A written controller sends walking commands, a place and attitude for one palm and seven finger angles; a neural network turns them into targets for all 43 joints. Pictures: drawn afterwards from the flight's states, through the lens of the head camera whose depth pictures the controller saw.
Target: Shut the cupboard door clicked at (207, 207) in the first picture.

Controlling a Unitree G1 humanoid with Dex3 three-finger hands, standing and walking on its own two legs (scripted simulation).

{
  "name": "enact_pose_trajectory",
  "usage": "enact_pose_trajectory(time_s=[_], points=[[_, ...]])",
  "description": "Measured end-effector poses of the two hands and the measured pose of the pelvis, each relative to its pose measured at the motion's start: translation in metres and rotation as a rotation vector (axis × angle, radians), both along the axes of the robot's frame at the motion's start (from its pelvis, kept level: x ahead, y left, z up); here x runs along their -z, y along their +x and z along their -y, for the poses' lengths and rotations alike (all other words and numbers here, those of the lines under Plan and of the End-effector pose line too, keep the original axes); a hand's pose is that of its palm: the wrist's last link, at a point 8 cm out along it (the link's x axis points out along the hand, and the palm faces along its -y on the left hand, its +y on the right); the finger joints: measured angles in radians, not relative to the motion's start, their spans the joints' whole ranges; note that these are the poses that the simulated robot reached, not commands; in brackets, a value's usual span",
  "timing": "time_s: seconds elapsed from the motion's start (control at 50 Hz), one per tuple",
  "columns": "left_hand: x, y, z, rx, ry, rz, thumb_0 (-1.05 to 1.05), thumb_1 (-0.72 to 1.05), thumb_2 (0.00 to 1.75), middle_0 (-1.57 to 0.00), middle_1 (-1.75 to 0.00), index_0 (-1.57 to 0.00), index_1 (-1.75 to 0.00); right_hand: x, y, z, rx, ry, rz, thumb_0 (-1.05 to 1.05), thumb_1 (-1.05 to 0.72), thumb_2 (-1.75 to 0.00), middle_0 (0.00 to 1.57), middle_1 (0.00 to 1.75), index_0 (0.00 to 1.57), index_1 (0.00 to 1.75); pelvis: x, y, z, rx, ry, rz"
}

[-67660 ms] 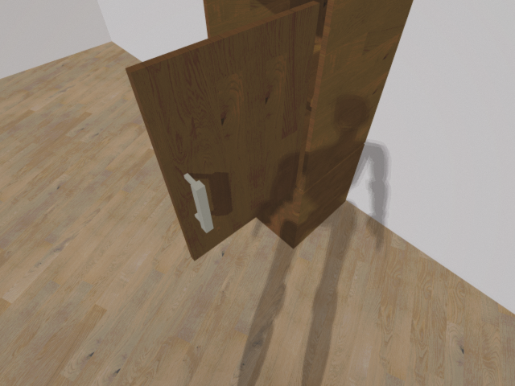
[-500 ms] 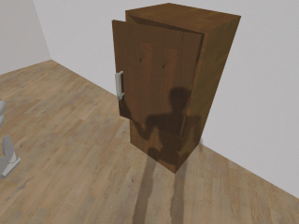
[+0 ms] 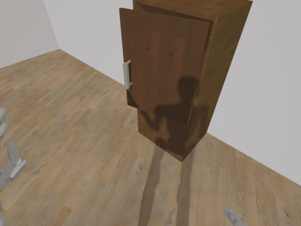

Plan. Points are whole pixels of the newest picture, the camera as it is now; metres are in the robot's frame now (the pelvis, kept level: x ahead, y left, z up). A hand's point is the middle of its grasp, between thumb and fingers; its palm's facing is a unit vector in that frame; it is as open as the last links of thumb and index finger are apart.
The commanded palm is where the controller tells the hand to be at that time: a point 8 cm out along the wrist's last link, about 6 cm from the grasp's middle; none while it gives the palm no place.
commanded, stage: let the arm hang, fingers relaxed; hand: left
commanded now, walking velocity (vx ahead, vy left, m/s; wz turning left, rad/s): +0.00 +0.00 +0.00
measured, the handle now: (128, 74) +0.91 +0.20 -0.08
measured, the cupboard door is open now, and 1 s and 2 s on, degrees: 15 15 15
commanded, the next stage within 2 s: look to check the result in 1.14 s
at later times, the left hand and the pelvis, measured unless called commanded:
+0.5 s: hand out of the picture -0.05 +0.17 -0.18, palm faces +0.04 -0.98 -0.18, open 7.1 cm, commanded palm none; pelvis +0.00 -0.01 +0.00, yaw +1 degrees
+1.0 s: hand out of the picture +0.00 +0.15 -0.18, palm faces +0.04 -0.99 -0.15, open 7.4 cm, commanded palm none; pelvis +0.01 -0.01 +0.00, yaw +0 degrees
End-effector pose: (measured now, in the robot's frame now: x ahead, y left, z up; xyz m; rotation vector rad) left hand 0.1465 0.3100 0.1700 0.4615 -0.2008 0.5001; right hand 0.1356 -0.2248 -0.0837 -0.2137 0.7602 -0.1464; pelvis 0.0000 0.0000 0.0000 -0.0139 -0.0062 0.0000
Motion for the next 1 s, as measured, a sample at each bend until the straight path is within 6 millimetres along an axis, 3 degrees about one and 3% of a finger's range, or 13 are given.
enact_pose_trajectory(time_s=[0.04,0.08,0.14,0.18,0.26,0.32,0.34,0.4,0.48,0.54,0.6,0.72,1.0], points=[[0.001,0.006,0.006,0.010,-0.018,0.005,0.02,0.89,0.90,-0.21,-0.30,-0.21,-0.30,-0.004,0.006,0.000,-0.008,0.001,0.018,0.02,-0.90,-0.90,0.20,0.30,0.20,0.30,-0.001,0.000,0.002,-0.003,0.003,-0.003],[0.023,0.019,0.011,0.062,-0.022,-0.079,0.02,0.90,0.90,-0.20,-0.30,-0.20,-0.30,-0.001,0.012,0.004,-0.052,0.018,0.030,0.01,-0.90,-0.90,0.20,0.30,0.20,0.30,0.001,-0.003,0.003,-0.006,-0.002,-0.013],[0.103,0.036,0.020,0.119,-0.115,-0.433,0.01,0.90,0.90,-0.20,-0.30,-0.20,-0.30,0.014,0.015,0.016,-0.084,0.016,-0.030,0.01,-0.90,-0.90,0.20,0.30,0.20,0.30,0.006,-0.008,0.002,-0.005,-0.009,-0.014],[0.164,0.030,0.031,0.136,-0.198,-0.681,0.01,0.90,0.90,-0.20,-0.30,-0.20,-0.30,0.021,0.010,0.027,-0.063,0.005,-0.071,0.01,-0.90,-0.90,0.21,0.30,0.20,0.30,0.009,-0.010,0.003,-0.005,-0.009,-0.009],[0.265,-0.020,0.067,0.133,-0.393,-1.074,0.01,0.91,0.90,-0.20,-0.30,-0.20,-0.29,0.028,-0.020,0.046,-0.001,-0.038,-0.185,0.01,-0.90,-0.90,0.20,0.30,0.20,0.30,0.012,-0.008,0.006,-0.009,0.000,0.009],[0.311,-0.074,0.098,0.113,-0.537,-1.291,0.02,0.91,0.90,-0.20,-0.30,-0.20,-0.29,0.031,-0.055,0.054,0.038,-0.070,-0.319,0.01,-0.90,-0.90,0.20,0.29,0.20,0.30,0.011,-0.006,0.009,-0.015,0.001,0.021],[0.318,-0.090,0.098,0.062,-0.576,-1.326,0.01,0.94,0.90,-0.20,-0.30,-0.20,-0.30,0.032,-0.067,0.055,0.048,-0.077,-0.370,0.01,-0.90,-0.90,0.20,0.29,0.20,0.30,0.010,-0.005,0.011,-0.019,-0.001,0.022],[0.329,-0.137,0.094,-0.023,-0.631,-1.448,0.00,0.99,0.90,-0.21,-0.30,-0.21,-0.30,0.036,-0.103,0.053,0.069,-0.082,-0.518,0.01,-0.90,-0.90,0.20,0.29,0.20,0.30,0.007,-0.004,0.014,-0.026,-0.006,0.021],[0.325,-0.191,0.090,-0.111,-0.662,-1.595,0.00,0.97,0.90,-0.20,-0.30,-0.20,-0.30,0.041,-0.137,0.043,0.097,-0.051,-0.649,0.01,-0.90,-0.90,0.20,0.29,0.20,0.30,0.002,-0.002,0.014,-0.024,-0.008,0.019],[0.316,-0.220,0.087,-0.164,-0.665,-1.673,0.01,0.95,0.90,-0.20,-0.30,-0.20,-0.30,0.046,-0.150,0.033,0.113,-0.015,-0.692,0.01,-0.90,-0.90,0.20,0.29,0.20,0.30,0.000,0.000,0.013,-0.017,-0.006,0.022],[0.309,-0.235,0.084,-0.198,-0.658,-1.715,0.01,0.94,0.90,-0.20,-0.30,-0.20,-0.29,0.051,-0.155,0.023,0.122,0.021,-0.702,0.01,-0.90,-0.90,0.20,0.29,0.20,0.30,-0.001,0.001,0.011,-0.010,-0.003,0.028],[0.305,-0.228,0.085,-0.199,-0.643,-1.694,0.01,0.92,0.90,-0.20,-0.30,-0.20,-0.29,0.060,-0.144,0.007,0.119,0.075,-0.667,0.01,-0.90,-0.90,0.20,0.29,0.20,0.30,-0.002,0.004,0.009,0.000,0.005,0.036],[0.317,-0.155,0.113,-0.055,-0.656,-1.522,0.01,0.91,0.90,-0.20,-0.30,-0.20,-0.29,0.056,-0.119,0.011,0.119,0.066,-0.585,0.01,-0.91,-0.90,0.20,0.29,0.20,0.30,-0.003,0.011,0.011,0.005,0.017,0.040]])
